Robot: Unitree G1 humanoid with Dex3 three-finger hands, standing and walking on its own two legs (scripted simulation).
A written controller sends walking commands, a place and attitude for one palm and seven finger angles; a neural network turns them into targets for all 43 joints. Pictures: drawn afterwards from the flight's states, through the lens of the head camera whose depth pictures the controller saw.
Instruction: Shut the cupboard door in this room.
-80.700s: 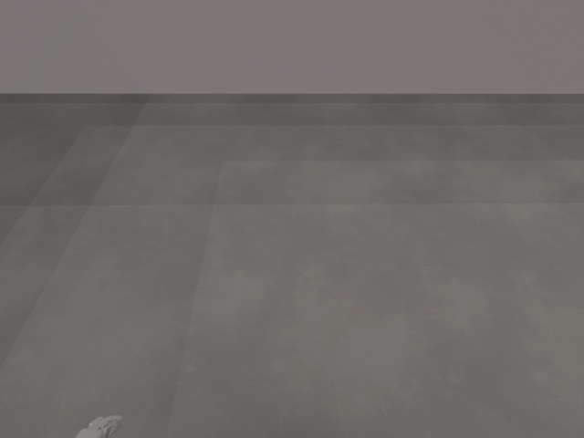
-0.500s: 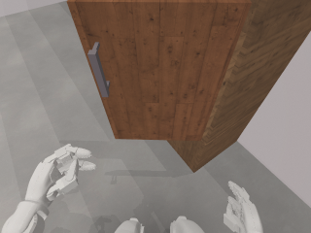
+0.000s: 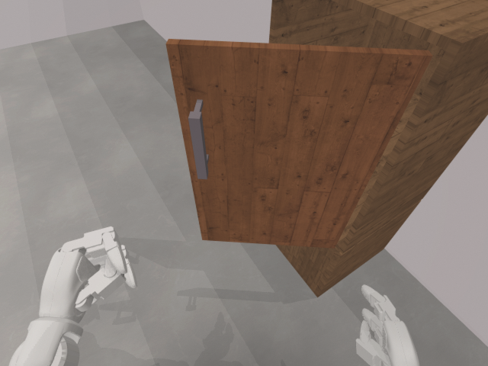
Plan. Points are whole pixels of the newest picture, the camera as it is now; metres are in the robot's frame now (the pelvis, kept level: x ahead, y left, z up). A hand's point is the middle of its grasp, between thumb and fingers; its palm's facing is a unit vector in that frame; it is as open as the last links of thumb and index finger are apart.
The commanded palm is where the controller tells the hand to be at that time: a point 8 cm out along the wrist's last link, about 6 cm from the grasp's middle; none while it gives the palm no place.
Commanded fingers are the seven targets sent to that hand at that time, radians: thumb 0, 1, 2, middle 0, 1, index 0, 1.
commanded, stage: raise the hand and make a fist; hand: left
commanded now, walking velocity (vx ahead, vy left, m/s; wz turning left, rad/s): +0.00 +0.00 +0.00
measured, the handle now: (201, 141) +0.48 +0.12 +0.10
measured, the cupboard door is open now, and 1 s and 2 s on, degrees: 54 54 54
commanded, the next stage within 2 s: bring the fist close to the handle in 0.66 s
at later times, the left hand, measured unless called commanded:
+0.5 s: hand (128, 263) +0.24 +0.18 +0.10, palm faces -0.01 -1.00 -0.04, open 3.1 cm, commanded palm +0.21 +0.24 +0.11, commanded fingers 0.00 0.90 0.90 -1.30 -1.50 -1.30 -1.50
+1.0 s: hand (145, 245) +0.25 +0.16 +0.11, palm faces +0.05 -1.00 -0.07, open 3.1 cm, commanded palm +0.24 +0.21 +0.11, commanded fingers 0.00 0.90 0.90 -1.30 -1.50 -1.30 -1.50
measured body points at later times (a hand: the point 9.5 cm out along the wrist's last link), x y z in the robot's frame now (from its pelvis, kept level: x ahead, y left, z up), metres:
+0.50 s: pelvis +0.01 +0.00 +0.02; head +0.02 +0.00 +0.47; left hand +0.23 +0.24 +0.10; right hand +0.17 -0.23 -0.05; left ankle -0.01 +0.07 -0.69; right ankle +0.03 -0.10 -0.69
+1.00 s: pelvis -0.01 -0.04 +0.01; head +0.01 -0.05 +0.46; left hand +0.25 +0.21 +0.12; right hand +0.17 -0.26 -0.06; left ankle -0.01 +0.07 -0.69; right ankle +0.03 -0.10 -0.69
